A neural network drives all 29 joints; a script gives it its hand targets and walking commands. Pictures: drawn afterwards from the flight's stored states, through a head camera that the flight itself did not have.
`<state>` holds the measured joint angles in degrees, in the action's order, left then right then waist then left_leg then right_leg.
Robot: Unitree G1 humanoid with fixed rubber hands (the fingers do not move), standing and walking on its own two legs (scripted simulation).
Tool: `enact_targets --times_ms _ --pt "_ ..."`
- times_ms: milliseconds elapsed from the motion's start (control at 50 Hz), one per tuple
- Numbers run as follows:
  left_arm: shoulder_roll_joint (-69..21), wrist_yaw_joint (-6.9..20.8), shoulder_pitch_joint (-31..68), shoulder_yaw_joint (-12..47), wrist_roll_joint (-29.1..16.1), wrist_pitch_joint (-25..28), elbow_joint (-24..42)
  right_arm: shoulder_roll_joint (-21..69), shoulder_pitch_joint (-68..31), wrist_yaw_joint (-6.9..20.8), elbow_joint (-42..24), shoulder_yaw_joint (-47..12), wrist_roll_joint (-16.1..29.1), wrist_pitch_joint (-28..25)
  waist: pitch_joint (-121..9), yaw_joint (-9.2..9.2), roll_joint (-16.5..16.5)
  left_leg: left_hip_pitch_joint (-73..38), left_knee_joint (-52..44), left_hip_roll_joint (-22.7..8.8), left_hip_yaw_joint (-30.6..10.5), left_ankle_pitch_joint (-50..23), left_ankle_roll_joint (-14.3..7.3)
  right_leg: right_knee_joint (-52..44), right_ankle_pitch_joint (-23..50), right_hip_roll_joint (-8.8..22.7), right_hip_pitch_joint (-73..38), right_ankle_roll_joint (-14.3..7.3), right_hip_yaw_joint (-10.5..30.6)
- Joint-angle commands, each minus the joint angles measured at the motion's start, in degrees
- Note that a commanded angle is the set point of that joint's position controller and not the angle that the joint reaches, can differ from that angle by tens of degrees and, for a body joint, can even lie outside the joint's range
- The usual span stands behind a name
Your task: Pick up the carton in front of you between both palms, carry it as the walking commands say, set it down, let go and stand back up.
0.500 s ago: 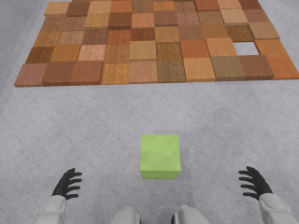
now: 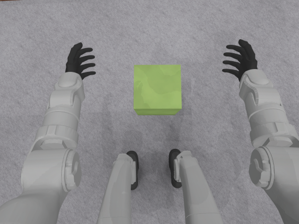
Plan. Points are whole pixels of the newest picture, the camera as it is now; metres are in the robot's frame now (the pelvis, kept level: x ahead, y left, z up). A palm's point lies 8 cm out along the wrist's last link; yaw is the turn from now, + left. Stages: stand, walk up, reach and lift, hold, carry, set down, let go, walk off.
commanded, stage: reach and lift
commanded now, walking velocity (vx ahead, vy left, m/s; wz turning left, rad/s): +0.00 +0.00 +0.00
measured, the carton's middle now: (156, 93) +0.53 -0.03 -0.54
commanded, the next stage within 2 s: none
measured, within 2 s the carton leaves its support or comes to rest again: leaves its support in 1.98 s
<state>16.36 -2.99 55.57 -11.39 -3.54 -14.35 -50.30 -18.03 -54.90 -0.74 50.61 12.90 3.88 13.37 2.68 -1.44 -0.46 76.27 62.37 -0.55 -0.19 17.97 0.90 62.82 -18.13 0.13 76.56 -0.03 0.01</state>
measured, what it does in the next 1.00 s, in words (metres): lowers itself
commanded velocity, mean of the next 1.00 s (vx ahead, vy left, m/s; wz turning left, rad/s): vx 0.00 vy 0.00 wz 0.00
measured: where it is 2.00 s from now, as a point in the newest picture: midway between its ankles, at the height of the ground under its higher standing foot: (154, 176)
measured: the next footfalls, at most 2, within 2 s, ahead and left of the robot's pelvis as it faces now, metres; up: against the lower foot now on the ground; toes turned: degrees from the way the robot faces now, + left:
none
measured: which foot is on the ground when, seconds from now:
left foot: down 0.00-1.00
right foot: down 0.00-1.00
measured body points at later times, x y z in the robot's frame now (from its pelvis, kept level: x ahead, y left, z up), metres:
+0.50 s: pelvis +0.03 +0.00 -0.07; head +0.36 +0.00 +0.23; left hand +0.55 +0.17 -0.22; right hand +0.54 -0.22 -0.22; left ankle +0.09 +0.13 -0.63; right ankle +0.09 -0.12 -0.63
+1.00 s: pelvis -0.03 +0.01 -0.27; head +0.34 +0.00 -0.02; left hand +0.54 +0.16 -0.44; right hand +0.53 -0.21 -0.43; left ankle +0.09 +0.13 -0.63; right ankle +0.09 -0.12 -0.63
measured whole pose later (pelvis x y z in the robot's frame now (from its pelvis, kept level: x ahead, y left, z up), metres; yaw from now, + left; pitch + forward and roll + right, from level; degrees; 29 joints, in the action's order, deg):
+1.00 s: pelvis -0.03 +0.01 -0.27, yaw +0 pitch +40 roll +0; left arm 20.2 -7.9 85.2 -5.4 -11.6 -6.4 -64.5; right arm -22.8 -84.7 -4.9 66.4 8.3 11.6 5.1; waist 16.5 -1.8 -0.7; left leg 129.0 119.0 1.5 -1.0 30.4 1.5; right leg 119.1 -30.3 -0.7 129.2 1.5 1.6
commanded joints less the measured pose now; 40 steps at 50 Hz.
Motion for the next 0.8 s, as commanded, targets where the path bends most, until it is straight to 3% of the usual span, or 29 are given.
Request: enact_targets --times_ms 0,80,140,240,360,500,620,780 --pt "7.61 -0.35 22.69 -2.30 0.41 0.46 2.36 -8.27 -22.41 -0.37 -2.69 2.02 -0.41 -0.49 -49.37 -0.56 0.34 -18.91 -4.83 3.36 2.12 3.42 1.06 -6.44 -2.25 -2.37 -20.73 2.01 -1.44" --pt "7.34 -0.28 29.84 -4.47 2.15 1.17 -1.20 -7.88 -29.86 -0.34 0.58 4.04 -1.94 -1.18 -52.99 -0.77 0.60 -15.62 -3.34 3.98 2.34 2.69 1.23 -4.87 -1.41 -2.84 -18.82 2.27 -1.67" --pt "6.85 -0.17 31.48 -6.38 4.45 2.40 -1.12 -7.22 -31.09 -0.26 0.68 6.29 -4.19 -2.34 -58.99 -1.02 0.53 -16.39 -2.92 4.48 2.55 -1.99 1.34 -4.18 4.24 -3.44 -20.50 2.50 -1.94" --pt "4.40 0.14 28.10 -8.67 7.58 5.76 1.31 -4.28 -27.76 0.25 -2.27 9.50 -7.32 -5.67 -65.00 -0.97 0.36 -16.40 -1.17 5.25 2.15 -15.31 1.04 -1.86 19.49 -4.08 -21.29 2.29 -1.55" --pt "0.01 0.09 21.93 -10.24 9.40 9.82 1.30 0.00 -21.15 0.70 -1.74 11.85 -8.90 -9.68 -60.48 -0.88 0.20 -4.52 6.49 5.12 1.13 -22.48 0.97 5.63 28.44 -3.72 -9.53 2.19 -0.12" --pt "0.26 -1.43 19.91 -6.52 6.24 11.44 1.45 -1.70 -18.41 -0.50 -0.68 10.03 -6.42 -11.57 -61.53 -1.75 -1.15 8.79 20.34 5.19 0.99 -21.34 1.80 19.49 26.99 -3.54 3.03 2.42 0.28" --pt "4.45 -4.27 25.44 0.38 -0.89 10.75 5.03 -7.46 -24.39 -2.36 -3.52 2.71 1.62 -11.37 -73.15 -1.54 -1.86 3.20 33.02 5.01 1.51 -22.43 1.77 31.53 22.74 -3.39 8.83 2.96 -1.52" --pt "8.43 -5.96 36.42 4.02 -6.91 7.64 3.20 -12.19 -35.88 -4.25 -0.88 -2.51 7.69 -8.46 -69.08 -1.56 -0.57 7.07 41.78 4.05 2.30 -5.46 1.42 40.18 5.42 -2.21 15.00 2.92 -3.74"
